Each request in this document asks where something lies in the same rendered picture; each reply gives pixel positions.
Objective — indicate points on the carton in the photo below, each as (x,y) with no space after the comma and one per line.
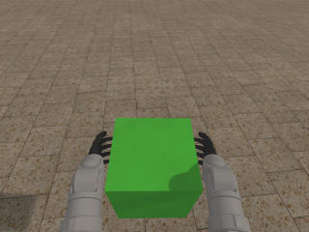
(153,169)

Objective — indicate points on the robot left forearm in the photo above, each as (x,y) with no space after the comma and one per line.
(85,197)

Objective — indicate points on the robot left hand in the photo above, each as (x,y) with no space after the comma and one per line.
(97,146)

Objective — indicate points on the robot right forearm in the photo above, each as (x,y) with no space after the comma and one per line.
(226,213)

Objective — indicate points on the robot right hand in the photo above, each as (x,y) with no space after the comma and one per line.
(207,147)

